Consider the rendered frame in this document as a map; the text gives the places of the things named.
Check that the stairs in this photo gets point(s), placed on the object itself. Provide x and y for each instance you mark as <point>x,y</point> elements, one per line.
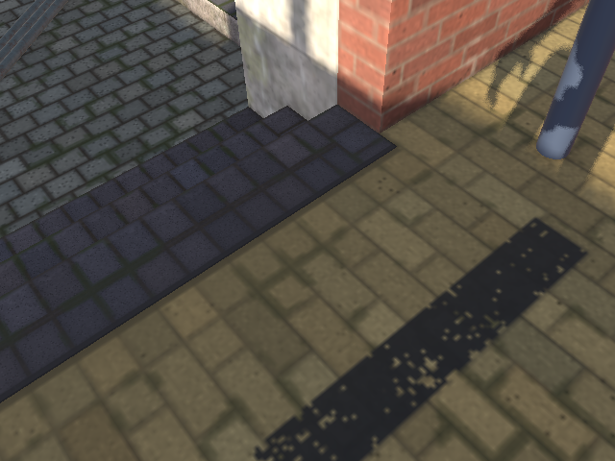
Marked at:
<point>68,229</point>

